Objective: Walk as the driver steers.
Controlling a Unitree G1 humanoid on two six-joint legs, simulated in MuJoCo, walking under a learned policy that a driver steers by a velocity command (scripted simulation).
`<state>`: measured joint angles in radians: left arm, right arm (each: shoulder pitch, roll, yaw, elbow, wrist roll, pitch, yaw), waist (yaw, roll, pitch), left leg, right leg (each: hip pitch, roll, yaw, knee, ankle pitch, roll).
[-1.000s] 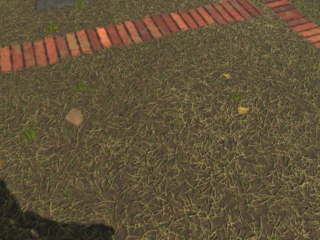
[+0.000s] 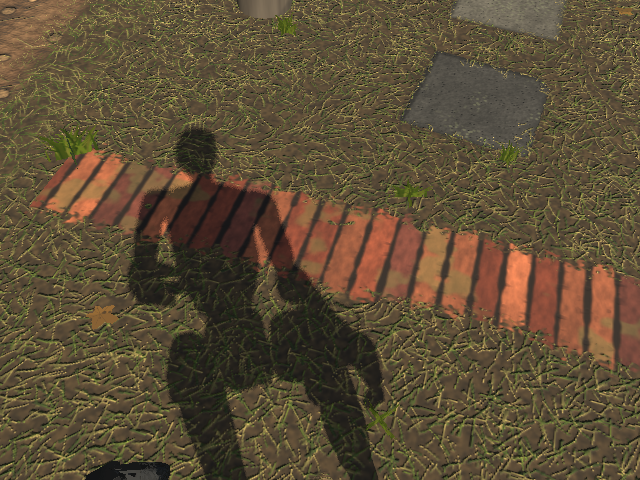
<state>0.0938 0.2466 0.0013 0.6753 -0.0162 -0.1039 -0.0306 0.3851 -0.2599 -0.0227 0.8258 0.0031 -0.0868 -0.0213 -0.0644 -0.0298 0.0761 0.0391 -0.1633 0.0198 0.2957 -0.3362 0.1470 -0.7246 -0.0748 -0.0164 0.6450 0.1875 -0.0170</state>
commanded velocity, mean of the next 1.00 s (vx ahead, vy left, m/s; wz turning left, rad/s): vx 0.11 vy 0.00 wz -0.59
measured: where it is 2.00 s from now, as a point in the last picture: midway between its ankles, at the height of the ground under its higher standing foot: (332, 276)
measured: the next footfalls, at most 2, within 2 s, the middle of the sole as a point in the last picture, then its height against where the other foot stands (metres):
right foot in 0.08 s outside the picture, level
left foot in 0.68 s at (298, 469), level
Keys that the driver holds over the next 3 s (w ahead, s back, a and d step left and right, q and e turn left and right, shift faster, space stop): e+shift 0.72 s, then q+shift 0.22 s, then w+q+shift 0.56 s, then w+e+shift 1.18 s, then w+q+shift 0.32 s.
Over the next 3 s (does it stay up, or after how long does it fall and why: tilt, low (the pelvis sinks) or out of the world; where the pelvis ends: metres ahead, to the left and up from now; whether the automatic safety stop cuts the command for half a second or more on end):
stays up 1.70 -0.59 0.00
